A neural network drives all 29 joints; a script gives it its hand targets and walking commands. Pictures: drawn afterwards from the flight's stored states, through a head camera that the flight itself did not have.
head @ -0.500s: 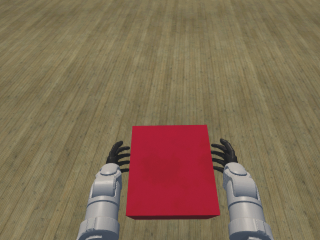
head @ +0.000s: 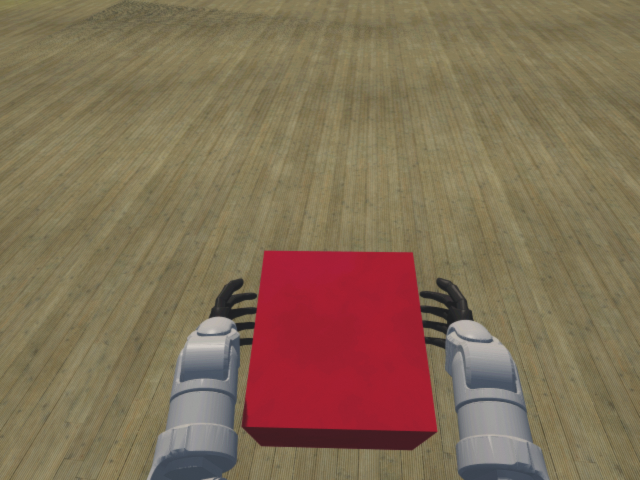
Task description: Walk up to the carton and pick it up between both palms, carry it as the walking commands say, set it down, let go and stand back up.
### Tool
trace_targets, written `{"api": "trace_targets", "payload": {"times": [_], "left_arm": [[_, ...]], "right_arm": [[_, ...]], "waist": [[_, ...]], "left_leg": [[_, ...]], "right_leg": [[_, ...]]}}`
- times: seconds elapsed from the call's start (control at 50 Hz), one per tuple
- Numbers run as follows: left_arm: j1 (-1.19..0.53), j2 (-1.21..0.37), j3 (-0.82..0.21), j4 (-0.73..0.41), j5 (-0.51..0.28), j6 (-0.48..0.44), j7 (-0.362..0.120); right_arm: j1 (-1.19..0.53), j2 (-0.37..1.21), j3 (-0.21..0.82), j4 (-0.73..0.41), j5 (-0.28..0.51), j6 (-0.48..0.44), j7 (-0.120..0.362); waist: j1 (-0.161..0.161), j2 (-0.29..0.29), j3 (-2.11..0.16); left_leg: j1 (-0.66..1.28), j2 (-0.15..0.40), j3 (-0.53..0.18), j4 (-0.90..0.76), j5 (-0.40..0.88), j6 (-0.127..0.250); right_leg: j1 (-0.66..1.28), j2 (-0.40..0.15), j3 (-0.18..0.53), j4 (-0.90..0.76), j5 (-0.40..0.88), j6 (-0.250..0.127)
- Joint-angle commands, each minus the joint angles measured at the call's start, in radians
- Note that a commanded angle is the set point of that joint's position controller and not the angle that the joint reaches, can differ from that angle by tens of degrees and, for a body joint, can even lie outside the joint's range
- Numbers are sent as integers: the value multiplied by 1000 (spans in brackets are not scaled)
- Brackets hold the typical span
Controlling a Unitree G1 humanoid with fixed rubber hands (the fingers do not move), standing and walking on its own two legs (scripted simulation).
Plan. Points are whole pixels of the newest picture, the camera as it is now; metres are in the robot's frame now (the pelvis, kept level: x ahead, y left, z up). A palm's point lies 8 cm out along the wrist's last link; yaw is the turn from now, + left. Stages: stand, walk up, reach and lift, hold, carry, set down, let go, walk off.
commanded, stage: reach and lift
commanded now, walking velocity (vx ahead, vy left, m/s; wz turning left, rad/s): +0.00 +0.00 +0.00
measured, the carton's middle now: (337, 349) +0.31 -0.01 -0.04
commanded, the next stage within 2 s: hold in 0.82 s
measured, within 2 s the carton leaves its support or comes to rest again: neither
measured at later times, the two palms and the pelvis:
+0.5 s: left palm (208, 336) +0.28 +0.17 +0.04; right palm (444, 328) +0.29 -0.14 +0.04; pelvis +0.00 +0.01 +0.00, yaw +0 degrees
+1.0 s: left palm (215, 346) +0.27 +0.16 +0.03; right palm (455, 341) +0.27 -0.16 +0.03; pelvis +0.00 +0.00 +0.00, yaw +0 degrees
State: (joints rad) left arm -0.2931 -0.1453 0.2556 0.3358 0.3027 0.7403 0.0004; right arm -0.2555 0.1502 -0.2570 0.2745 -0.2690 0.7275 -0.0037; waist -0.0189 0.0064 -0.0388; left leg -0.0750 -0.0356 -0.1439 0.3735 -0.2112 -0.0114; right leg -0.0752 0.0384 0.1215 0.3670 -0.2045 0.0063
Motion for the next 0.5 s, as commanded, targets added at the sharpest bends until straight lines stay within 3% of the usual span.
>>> {"api": "trace_targets", "payload": {"times": [0.0, 0.02, 0.04, 0.06, 0.08, 0.1, 0.12, 0.14, 0.18, 0.2, 0.22, 0.24, 0.26, 0.28, 0.3, 0.32, 0.34, 0.36, 0.38, 0.4, 0.42, 0.44, 0.46, 0.48], "left_arm": [[-534, -929, -518, -40, -289, -57, -283], [-588, -918, -541, -64, -283, -52, -284], [-651, -907, -577, -116, -312, -54, -286], [-637, -932, -580, -116, -308, -52, -287], [-587, -958, -573, -93, -314, -49, -282], [-624, -952, -608, -203, -344, -64, -279], [-579, -926, -579, -166, -306, -57, -284], [-568, -934, -580, -122, -316, -53, -281], [-626, -935, -618, -193, -325, -57, -280], [-608, -909, -569, -136, -309, -53, -279], [-606, -913, -574, -120, -295, -53, -278], [-574, -900, -550, -126, -291, -46, -277], [-661, -871, -571, -202, -303, -64, -274], [-599, -920, -552, -114, -290, -49, -281], [-632, -898, -565, -135, -292, -59, -284], [-606, -897, -546, -105, -301, -52, -279], [-570, -927, -573, -127, -319, -54, -279], [-592, -945, -591, -163, -311, -48, -281], [-602, -934, -612, -165, -317, -44, -279], [-619, -911, -591, -159, -306, -42, -269], [-599, -948, -597, -164, -320, -49, -267], [-593, -942, -611, -204, -326, -48, -275], [-629, -937, -605, -172, -310, -40, -270], [-601, -945, -594, -166, -320, -45, -270]], "right_arm": [[-650, 982, 600, -87, 294, -24, 274], [-594, 1001, 579, -13, 281, -13, 278], [-497, 1017, 560, 57, 273, -5, 274], [-570, 1001, 570, 5, 283, -24, 282], [-573, 973, 579, -45, 292, -28, 273], [-572, 1021, 615, -63, 301, -24, 282], [-575, 976, 585, -88, 291, -29, 272], [-564, 990, 604, -52, 282, -24, 270], [-590, 984, 630, -95, 301, -42, 273], [-622, 968, 614, -97, 302, -32, 275], [-591, 963, 578, -43, 286, -37, 272], [-585, 956, 567, -25, 283, -26, 283], [-531, 1019, 563, 27, 289, -27, 284], [-607, 960, 556, -45, 270, -36, 279], [-615, 974, 571, -28, 274, -34, 280], [-594, 975, 557, -12, 256, -27, 269], [-557, 981, 615, -59, 280, -29, 273], [-563, 960, 565, -67, 258, -30, 266], [-538, 957, 558, -51, 263, -33, 265], [-513, 943, 535, 0, 239, -24, 271], [-559, 936, 551, -45, 259, -31, 281], [-573, 948, 568, -99, 265, -36, 286], [-602, 932, 547, -52, 245, -37, 285], [-588, 904, 549, -76, 242, -35, 275]], "waist": [[39, -90, -224], [22, -26, -216], [1, -4, -236], [5, 33, -294], [0, 29, -233], [17, -23, -292], [8, -19, -249], [27, -63, -308], [22, 16, -327], [18, -13, -254], [22, 40, -271], [13, -8, -204], [29, 43, -200], [24, 28, -223], [31, 30, -238], [26, -46, -236], [19, -81, -243], [1, 13, -244], [-5, 47, -264], [-3, 29, -250], [1, -37, -207], [9, -10, -268], [10, 13, -274], [8, -32, -260]], "left_leg": [[45, -56, 74, -54, 132, 16], [36, -67, 77, -62, 123, 11], [61, -60, 81, -60, 188, 5], [83, -70, 88, -48, 151, -6], [46, -62, 76, -61, 196, -9], [89, -54, 76, -51, 244, -2], [65, -62, 78, -53, 233, -7], [62, -49, 66, -55, 231, 1], [40, -67, 83, -43, 214, -12], [-8, -63, 82, -55, 117, -2], [49, -76, 95, -56, 179, -8], [32, -67, 77, -73, 112, -6], [4, -64, 81, -60, 81, -2], [36, -67, 83, -54, 124, -8], [27, -64, 80, -56, 68, -5], [48, -53, 70, -53, 146, 4], [82, -50, 70, -45, 205, 1], [78, -58, 78, -55, 237, -13], [93, -61, 79, -50, 211, -17], [84, -46, 64, -54, 191, -10], [108, -41, 55, -70, 230, -9], [69, -53, 73, -61, 188, -12], [56, -52, 71, -63, 168, -14], [82, -47, 58, -46, 242, -11]], "right_leg": [[69, 34, -48, -54, 172, 23], [67, 31, -47, -59, 172, 16], [68, 35, -45, -56, 242, 14], [85, 30, -37, -51, 201, 15], [96, 38, -41, -49, 246, 6], [93, 47, -50, -38, 263, 10], [108, 40, -52, -52, 278, 22], [133, 51, -44, -38, 278, 16], [138, 46, -48, -30, 290, 15], [135, 44, -49, -36, 184, 19], [93, 39, -38, -53, 230, 15], [80, 36, -54, -63, 150, 16], [77, 27, -40, -56, 127, 13], [72, 35, -49, -60, 137, 10], [80, 41, -53, -55, 92, 8], [73, 32, -39, -55, 163, 9], [83, 39, -51, -51, 224, 14], [93, 45, -52, -45, 256, 4], [105, 42, -44, -53, 233, -3], [78, 46, -43, -40, 210, -4], [42, 59, -69, -56, 206, -3], [99, 60, -67, -45, 196, 1], [94, 63, -65, -37, 189, -9], [71, 65, -59, -43, 224, -8]]}}
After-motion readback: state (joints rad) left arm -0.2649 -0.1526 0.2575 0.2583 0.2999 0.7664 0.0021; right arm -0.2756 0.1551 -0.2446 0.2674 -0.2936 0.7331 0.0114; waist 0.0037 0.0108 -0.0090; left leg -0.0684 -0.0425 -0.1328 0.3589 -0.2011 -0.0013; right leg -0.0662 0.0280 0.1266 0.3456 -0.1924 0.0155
